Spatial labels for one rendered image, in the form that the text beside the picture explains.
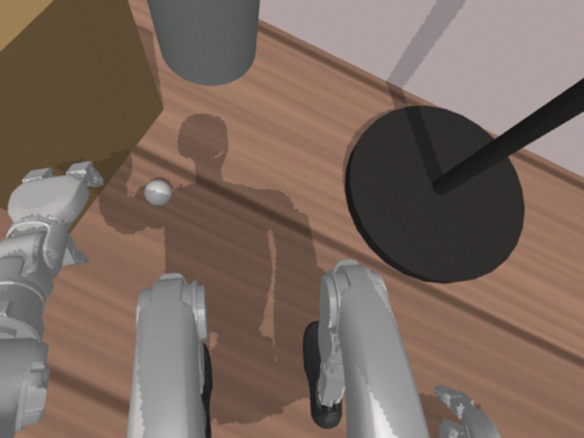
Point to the right robot foot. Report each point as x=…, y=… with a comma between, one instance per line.
x=324, y=416

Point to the coat stand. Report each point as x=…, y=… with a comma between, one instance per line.
x=436, y=197

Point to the right robot hand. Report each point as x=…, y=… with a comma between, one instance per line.
x=476, y=423

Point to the left robot arm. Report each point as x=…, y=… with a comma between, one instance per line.
x=31, y=256

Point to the left robot hand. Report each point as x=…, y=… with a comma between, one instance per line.
x=57, y=198

